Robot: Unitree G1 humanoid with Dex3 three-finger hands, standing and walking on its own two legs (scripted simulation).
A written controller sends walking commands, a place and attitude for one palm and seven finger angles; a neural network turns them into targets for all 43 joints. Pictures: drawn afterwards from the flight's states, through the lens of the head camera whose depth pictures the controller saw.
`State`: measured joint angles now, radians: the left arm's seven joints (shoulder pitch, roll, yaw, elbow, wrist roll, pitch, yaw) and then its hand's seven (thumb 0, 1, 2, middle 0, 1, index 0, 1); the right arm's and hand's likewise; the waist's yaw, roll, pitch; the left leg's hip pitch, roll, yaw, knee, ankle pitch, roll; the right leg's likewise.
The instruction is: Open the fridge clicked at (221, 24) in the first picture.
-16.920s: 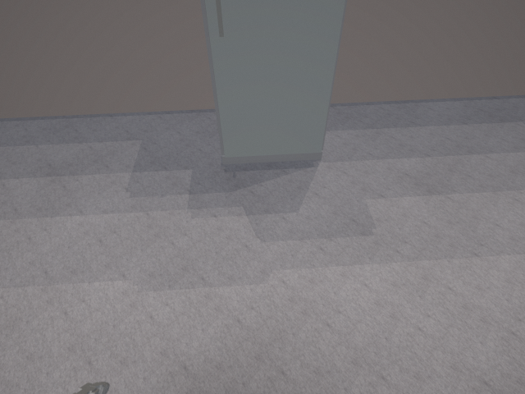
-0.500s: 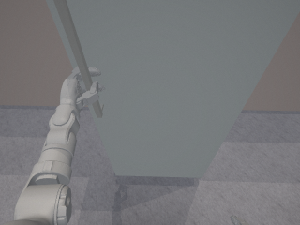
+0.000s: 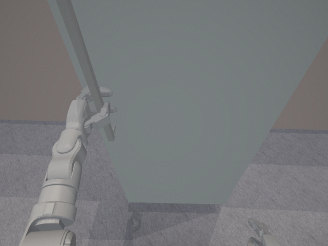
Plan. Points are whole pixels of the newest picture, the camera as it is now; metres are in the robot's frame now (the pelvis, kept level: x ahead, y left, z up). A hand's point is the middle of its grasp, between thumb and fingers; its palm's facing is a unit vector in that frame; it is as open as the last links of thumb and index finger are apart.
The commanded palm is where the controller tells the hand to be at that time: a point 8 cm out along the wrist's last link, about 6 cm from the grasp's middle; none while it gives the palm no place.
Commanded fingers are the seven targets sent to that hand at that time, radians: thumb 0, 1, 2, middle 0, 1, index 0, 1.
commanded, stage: pull the door a little, standing still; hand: left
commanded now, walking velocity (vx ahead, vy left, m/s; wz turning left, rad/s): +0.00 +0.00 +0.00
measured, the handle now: (96, 84) +0.44 +0.18 +0.18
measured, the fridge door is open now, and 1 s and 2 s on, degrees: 1 30 53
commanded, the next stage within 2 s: walk backward, drawing the door open in 0.14 s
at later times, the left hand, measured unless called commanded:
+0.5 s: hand (105, 164) +0.26 +0.13 +0.13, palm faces +0.04 -0.98 -0.18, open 5.7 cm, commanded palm +0.22 +0.18 +0.13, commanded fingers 0.00 0.90 0.90 -0.45 -1.40 -0.45 -1.40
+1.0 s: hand (125, 220) +0.15 +0.07 +0.13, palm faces +0.17 -0.97 -0.20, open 5.9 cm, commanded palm +0.11 +0.12 +0.13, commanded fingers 0.00 0.90 0.90 -0.45 -1.40 -0.45 -1.40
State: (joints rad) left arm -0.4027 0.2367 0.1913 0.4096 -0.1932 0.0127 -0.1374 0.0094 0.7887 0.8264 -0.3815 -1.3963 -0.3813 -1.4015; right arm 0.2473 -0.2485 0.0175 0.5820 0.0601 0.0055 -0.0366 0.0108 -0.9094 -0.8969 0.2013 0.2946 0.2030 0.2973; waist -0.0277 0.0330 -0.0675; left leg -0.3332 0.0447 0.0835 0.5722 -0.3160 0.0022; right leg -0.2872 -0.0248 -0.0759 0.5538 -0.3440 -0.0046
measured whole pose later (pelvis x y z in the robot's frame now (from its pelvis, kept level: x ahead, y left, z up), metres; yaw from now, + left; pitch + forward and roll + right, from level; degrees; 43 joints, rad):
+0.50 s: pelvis -0.02 +0.00 +0.01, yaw +0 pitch +1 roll +0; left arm 0.16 0.20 -0.02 -0.21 -0.07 -0.01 0.06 -0.01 0.70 0.78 -0.43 -1.39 -0.37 -1.40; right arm 0.14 -0.22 0.04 0.52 0.01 0.12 -0.08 0.01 -0.91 -0.90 0.20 0.29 0.20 0.30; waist -0.01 0.06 0.00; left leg -0.22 0.03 0.09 0.45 -0.23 0.01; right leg -0.18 -0.03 -0.07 0.44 -0.27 0.01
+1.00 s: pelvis -0.08 -0.07 +0.00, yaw +8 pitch +0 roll +1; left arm 0.27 0.18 -0.05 -0.38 -0.03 0.02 0.10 -0.02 0.70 0.75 -0.40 -1.37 -0.33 -1.38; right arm 0.20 -0.18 -0.01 0.63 -0.01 0.01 -0.09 0.01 -0.91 -0.90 0.20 0.29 0.20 0.30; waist -0.05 0.06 0.03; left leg -0.37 0.05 -0.08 0.48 -0.19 0.00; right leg -0.29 0.04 -0.16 0.51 -0.23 -0.11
